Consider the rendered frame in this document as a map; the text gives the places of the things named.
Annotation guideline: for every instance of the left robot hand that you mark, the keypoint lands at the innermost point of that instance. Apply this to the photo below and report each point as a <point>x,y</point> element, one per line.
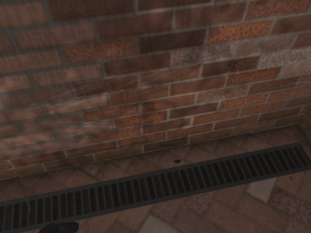
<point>62,227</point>

